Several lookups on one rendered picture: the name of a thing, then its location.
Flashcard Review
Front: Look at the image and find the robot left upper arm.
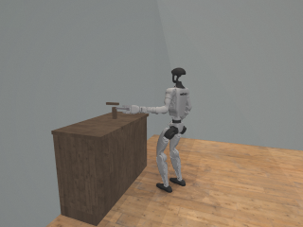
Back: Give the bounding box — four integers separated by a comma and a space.
162, 88, 176, 114

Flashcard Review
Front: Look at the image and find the robot left foot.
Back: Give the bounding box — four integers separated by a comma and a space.
156, 183, 172, 193

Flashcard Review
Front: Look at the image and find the robot left hand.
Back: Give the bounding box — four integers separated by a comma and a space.
122, 105, 140, 114

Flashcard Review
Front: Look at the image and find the humanoid robot torso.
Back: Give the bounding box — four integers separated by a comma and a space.
169, 85, 187, 134

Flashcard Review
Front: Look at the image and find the robot right forearm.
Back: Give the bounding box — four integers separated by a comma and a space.
180, 110, 190, 121

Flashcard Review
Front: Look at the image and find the counter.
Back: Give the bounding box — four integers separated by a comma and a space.
51, 102, 150, 226

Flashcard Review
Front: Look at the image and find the robot right upper arm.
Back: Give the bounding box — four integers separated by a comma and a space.
186, 88, 192, 112

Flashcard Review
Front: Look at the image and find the robot left forearm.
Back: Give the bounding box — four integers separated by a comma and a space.
139, 106, 167, 114

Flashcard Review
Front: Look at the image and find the tap lever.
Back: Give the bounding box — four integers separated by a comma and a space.
116, 107, 130, 111

